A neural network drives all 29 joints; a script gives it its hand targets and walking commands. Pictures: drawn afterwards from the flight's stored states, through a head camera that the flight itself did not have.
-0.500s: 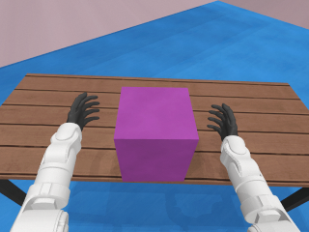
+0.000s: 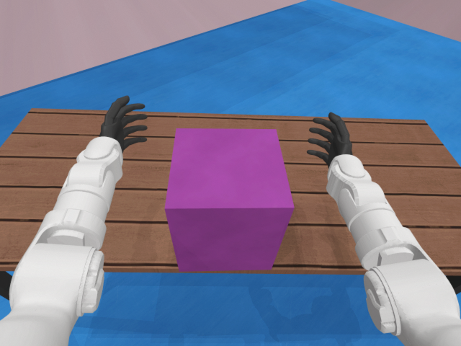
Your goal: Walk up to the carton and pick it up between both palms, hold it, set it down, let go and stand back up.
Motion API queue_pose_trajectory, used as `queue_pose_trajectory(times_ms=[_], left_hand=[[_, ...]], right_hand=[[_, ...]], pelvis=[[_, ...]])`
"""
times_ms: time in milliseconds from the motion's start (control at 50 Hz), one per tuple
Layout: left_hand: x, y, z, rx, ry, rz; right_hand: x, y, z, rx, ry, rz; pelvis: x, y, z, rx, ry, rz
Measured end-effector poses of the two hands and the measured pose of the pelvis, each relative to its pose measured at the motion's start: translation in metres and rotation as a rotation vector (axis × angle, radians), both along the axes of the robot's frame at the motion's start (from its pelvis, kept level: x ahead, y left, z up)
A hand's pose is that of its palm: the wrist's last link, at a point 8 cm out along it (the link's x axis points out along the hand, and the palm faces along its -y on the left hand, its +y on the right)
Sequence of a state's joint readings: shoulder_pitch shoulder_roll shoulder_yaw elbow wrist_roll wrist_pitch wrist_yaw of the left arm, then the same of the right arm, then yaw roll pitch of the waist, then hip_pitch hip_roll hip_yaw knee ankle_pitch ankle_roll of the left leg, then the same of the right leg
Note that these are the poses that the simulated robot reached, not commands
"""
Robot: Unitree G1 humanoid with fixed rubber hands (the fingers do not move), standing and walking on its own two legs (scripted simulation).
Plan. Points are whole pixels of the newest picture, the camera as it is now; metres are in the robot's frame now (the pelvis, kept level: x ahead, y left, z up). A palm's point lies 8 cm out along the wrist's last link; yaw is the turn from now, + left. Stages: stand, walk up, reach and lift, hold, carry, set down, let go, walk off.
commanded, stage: reach and lift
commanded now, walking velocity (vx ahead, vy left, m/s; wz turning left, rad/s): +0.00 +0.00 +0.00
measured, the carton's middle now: (226, 202) +0.42 +0.00 -0.02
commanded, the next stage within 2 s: none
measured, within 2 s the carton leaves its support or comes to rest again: neither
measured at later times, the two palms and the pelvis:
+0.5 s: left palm (125, 193) +0.42 +0.21 +0.02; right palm (316, 200) +0.40 -0.18 +0.02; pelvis -0.01 +0.00 -0.03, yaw +2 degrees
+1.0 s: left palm (142, 194) +0.43 +0.18 +0.00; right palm (305, 201) +0.40 -0.16 +0.00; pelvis -0.03 -0.01 -0.04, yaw +1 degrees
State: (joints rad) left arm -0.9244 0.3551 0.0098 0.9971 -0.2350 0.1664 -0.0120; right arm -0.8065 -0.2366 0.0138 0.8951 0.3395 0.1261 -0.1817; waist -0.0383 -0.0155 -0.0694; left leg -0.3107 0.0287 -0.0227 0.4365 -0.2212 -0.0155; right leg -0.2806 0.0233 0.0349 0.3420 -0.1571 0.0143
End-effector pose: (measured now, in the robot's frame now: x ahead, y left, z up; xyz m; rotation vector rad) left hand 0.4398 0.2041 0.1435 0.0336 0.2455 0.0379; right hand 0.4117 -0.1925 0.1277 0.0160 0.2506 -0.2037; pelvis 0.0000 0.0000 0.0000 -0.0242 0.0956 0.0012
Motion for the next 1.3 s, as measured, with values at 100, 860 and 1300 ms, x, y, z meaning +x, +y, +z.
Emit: queue_pose_trajectory(times_ms=[100,860,1300], left_hand=[[0.008,-0.003,0.004,0.004,0.001,-0.002],[-0.013,-0.015,-0.144,0.007,0.02,0.018],[-0.011,-0.043,-0.135,-0.03,0.006,-0.017]], right_hand=[[0.007,-0.001,0.007,-0.011,0.008,0.0],[-0.009,0.019,-0.127,-0.021,0.033,0.027],[-0.017,0.051,-0.124,-0.03,0.008,0.027]], pelvis=[[0.0,0.0,0.0,-0.001,0.016,0.001],[-0.027,-0.007,-0.045,-0.012,0.338,0.029],[-0.021,0.001,-0.028,-0.014,0.264,0.023]])
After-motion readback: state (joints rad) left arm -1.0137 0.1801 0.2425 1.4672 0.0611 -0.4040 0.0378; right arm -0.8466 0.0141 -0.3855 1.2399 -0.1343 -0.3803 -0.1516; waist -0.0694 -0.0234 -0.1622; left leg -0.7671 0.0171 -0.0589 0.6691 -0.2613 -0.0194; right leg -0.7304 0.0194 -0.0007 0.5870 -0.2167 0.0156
